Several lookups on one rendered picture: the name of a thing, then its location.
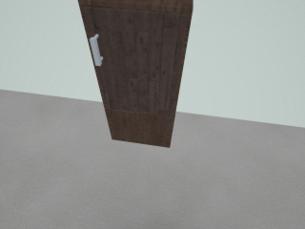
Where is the handle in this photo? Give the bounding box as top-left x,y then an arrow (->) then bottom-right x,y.
90,34 -> 103,67

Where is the cupboard door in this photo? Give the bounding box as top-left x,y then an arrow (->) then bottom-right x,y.
82,6 -> 187,116

